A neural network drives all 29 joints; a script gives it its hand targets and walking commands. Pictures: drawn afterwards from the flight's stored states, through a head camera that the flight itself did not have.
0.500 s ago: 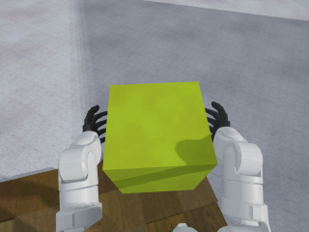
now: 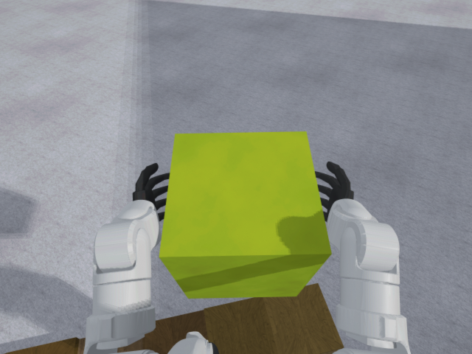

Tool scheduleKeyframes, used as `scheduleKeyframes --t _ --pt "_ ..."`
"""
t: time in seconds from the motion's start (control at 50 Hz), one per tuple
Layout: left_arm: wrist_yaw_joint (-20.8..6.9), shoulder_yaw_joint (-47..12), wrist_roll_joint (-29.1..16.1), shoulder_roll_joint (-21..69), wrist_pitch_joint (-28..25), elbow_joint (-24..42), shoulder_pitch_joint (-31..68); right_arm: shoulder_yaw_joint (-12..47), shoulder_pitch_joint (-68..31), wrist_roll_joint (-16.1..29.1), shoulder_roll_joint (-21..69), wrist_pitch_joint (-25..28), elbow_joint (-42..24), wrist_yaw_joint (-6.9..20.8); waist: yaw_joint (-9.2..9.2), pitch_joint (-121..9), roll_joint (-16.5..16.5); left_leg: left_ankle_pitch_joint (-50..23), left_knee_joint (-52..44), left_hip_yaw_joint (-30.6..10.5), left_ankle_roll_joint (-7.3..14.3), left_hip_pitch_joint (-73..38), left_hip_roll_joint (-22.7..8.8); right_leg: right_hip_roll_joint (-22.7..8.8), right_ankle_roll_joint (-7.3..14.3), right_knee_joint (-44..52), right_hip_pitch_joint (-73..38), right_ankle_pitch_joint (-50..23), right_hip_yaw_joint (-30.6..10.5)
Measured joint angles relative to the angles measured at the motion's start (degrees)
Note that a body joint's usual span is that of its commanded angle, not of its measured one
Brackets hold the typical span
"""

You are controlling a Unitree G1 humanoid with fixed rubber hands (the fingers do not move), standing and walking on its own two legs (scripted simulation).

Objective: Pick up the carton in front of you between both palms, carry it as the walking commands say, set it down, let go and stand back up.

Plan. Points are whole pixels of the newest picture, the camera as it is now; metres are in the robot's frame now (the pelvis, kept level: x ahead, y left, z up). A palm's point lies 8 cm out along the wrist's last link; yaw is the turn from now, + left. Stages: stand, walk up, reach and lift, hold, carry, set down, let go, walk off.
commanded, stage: carry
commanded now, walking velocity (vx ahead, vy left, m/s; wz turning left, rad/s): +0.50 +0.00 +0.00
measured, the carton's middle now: (241, 223) +0.35 +0.01 +0.03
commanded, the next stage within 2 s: none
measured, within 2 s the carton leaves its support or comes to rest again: neither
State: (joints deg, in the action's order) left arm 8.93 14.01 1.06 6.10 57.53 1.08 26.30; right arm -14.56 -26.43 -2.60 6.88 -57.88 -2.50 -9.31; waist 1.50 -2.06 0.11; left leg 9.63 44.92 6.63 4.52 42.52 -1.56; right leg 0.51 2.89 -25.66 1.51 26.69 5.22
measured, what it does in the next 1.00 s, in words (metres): walks ahead: left foot 0.04 m higher, then right foot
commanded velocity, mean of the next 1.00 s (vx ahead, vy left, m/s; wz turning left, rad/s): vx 0.50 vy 0.00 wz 0.00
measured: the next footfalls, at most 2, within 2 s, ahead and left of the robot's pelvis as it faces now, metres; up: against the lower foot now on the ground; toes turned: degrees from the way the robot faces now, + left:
left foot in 0.02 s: +0.22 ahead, +0.10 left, +0.04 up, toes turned +2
right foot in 0.34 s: +0.34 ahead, -0.10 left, +0.04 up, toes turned -1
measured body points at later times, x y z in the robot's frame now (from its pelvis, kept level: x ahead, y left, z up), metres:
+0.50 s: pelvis +0.31 -0.04 +0.04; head +0.31 -0.05 +0.49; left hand +0.65 +0.14 +0.18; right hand +0.68 -0.17 +0.18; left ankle +0.25 +0.08 -0.61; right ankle +0.30 -0.10 -0.69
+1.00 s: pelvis +0.63 +0.01 -0.01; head +0.69 +0.01 +0.44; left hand +0.99 +0.14 +0.04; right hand +0.97 -0.16 +0.04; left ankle +0.62 +0.08 -0.74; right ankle +0.58 -0.11 -0.64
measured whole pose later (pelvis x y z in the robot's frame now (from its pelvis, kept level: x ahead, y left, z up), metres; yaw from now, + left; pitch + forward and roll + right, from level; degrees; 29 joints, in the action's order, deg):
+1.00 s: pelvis +0.63 +0.01 -0.01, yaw +0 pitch +6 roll +0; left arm 8.3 17.0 3.4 8.3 57.7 -0.4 25.3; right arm -14.5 -25.1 -1.4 7.1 -56.3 1.5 -8.9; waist -4.0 0.0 -0.1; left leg 18.1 34.0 5.6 4.3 22.6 0.9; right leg -0.1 2.2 -73.3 36.1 25.6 0.9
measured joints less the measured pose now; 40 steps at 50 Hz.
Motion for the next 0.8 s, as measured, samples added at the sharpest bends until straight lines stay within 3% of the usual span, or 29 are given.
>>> scheduleKeyframes --t 0.02,0.04,0.1,0.14,0.18,0.22,0.28,0.32,0.36,0.4,0.46,0.5,0.58,0.68,0.76,0.8 --pt "-0.14 0.11 0.13 -0.38 0.18 0.27 -0.33 0.41 -0.17 0.03 0.14 0.33 0.84 0.12 -1.50 0.41 -1.05 -1.30 -2.28 0.36 -1.12 -2.45 1.35 -1.30 -0.28 -4.63 0.17 0.84 0.47" --pt "-0.17 0.29 -0.11 -0.87 0.38 0.46 -0.46 0.62 -0.64 0.23 0.33 0.60 1.65 0.21 -2.92 1.08 -2.04 -1.87 -1.40 0.67 -2.10 -3.33 2.21 -2.54 -0.74 -13.90 3.20 -3.23 -0.21" --pt "-0.45 1.26 -0.25 -0.97 0.56 1.21 -0.83 1.44 -1.44 0.92 0.19 0.75 2.60 -0.14 -6.65 3.37 -0.74 -1.34 -0.56 -0.80 -0.22 -6.25 3.00 1.58 -0.72 -45.34 16.74 -3.27 -6.36" --pt "-0.46 1.98 0.44 0.48 0.72 1.72 -1.14 2.10 -0.23 1.78 -0.60 0.56 1.88 -0.31 -7.56 3.79 -0.05 -0.04 -3.27 -1.84 0.65 -9.55 3.41 2.69 0.42 -53.13 24.06 -1.70 -6.72" --pt "-0.49 2.51 0.99 1.63 0.81 2.93 -1.56 2.50 0.37 3.11 -1.21 0.44 1.00 -0.78 -7.72 3.80 0.19 0.42 -6.47 -2.73 0.96 -13.11 3.49 2.13 0.85 -50.25 29.16 0.21 -5.83" --pt "-0.56 2.58 1.40 2.01 0.66 4.49 -2.04 2.70 -0.25 3.79 -1.50 0.53 0.72 -0.84 -7.30 2.96 0.09 2.53 -9.26 -2.85 1.18 -16.39 3.09 1.03 0.85 -40.59 32.24 1.05 -4.69" --pt "-0.63 1.88 1.73 1.46 0.64 5.73 -2.32 2.87 -1.96 3.90 -1.85 0.08 0.81 -0.73 -6.38 0.41 0.26 3.96 -11.37 -2.14 -0.01 -20.03 2.18 -0.66 0.81 -24.15 32.96 -4.92 -3.39" --pt "-0.48 1.39 1.62 0.97 1.14 5.30 -1.63 2.72 -2.75 3.66 -2.18 -0.99 0.62 -0.76 -4.51 -1.36 0.20 6.17 -10.77 -1.45 -1.41 -22.67 1.51 -1.16 0.57 -13.27 30.13 -10.15 -2.76" --pt "-0.18 0.89 1.19 -0.09 2.26 4.68 -0.24 2.81 -3.61 2.98 -2.44 -2.09 0.41 -0.81 -2.56 -3.35 -0.25 10.86 -7.02 -1.31 -2.12 -24.18 1.06 -1.27 2.20 -8.88 27.02 -17.72 -1.88" --pt "0.69 0.12 0.43 -0.61 3.18 2.49 1.85 2.08 -4.45 2.36 -3.38 -2.98 1.19 -1.34 -0.50 -4.87 0.24 15.03 3.05 -3.71 -2.31 -21.71 1.21 -0.20 3.37 -12.23 26.35 -13.83 -1.54" --pt "2.19 -0.72 -0.67 -1.03 5.21 0.86 3.27 0.95 -4.99 2.63 -4.01 -5.28 1.44 -2.15 2.25 -5.87 -0.38 17.43 16.20 -5.27 -2.30 -15.62 3.21 0.54 3.26 -10.99 23.10 -8.57 -2.16" --pt "2.51 -0.65 -1.48 -1.51 6.16 0.67 3.97 -0.24 -5.94 1.86 -3.22 -6.22 1.44 -2.22 3.10 -5.90 -0.76 15.03 17.79 -4.76 -2.89 -12.02 3.29 0.73 3.16 -7.90 20.16 -8.34 -2.34" --pt "2.78 0.03 -2.43 -2.39 6.69 -1.29 6.48 -1.98 -7.88 0.31 -2.19 -6.92 2.03 -2.34 3.87 -5.59 -0.96 9.46 7.89 -3.79 -4.02 -8.01 2.25 0.74 3.27 -1.64 14.07 -7.72 -2.90" --pt "1.45 0.93 -0.70 -1.68 5.98 -3.64 8.46 -2.91 -8.51 -0.84 -2.05 -7.26 1.91 -1.55 3.82 -4.31 0.75 -10.03 -7.62 -4.84 -3.77 -6.41 0.38 1.87 2.10 1.81 6.96 -4.10 -3.14" --pt "0.98 1.19 0.32 -0.69 5.44 -3.93 7.03 -3.85 -7.19 -1.15 -1.06 -6.89 2.06 -0.29 2.62 -3.15 1.58 -17.42 -17.82 -3.39 -2.62 -10.17 -0.28 2.67 1.01 -1.56 1.81 3.26 -3.25" --pt "0.11 1.67 1.24 -0.64 5.13 -3.82 5.65 -3.48 -6.74 -1.76 -0.27 -6.04 3.35 0.30 1.24 -2.44 1.78 -16.83 -21.56 -1.10 -2.08 -15.43 -0.31 2.52 -0.12 -10.39 1.25 8.04 -2.64"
